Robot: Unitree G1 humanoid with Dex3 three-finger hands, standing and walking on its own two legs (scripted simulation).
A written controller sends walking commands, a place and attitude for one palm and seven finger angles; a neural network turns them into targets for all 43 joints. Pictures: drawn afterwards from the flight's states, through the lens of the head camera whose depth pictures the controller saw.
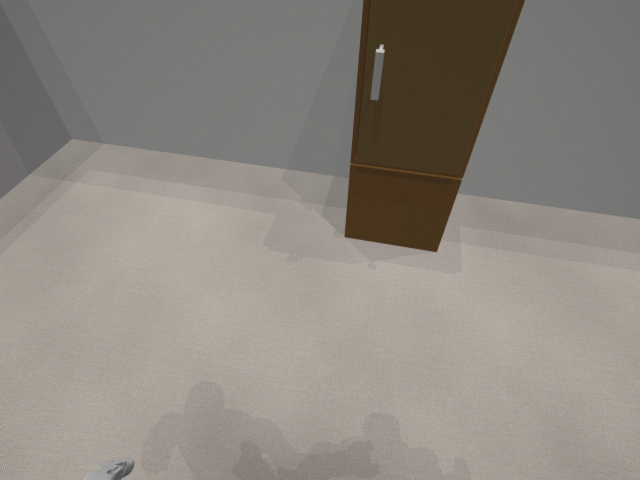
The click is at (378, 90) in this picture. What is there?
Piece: cupboard door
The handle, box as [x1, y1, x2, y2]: [370, 44, 384, 99]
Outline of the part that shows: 380,44 380,47 376,49 370,99 378,98 384,51 382,49 383,45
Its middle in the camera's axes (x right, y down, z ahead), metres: +0.16 -0.48 +1.11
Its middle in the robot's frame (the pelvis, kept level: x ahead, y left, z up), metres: +1.16 -0.11 -0.01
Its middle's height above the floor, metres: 0.76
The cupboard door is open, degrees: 0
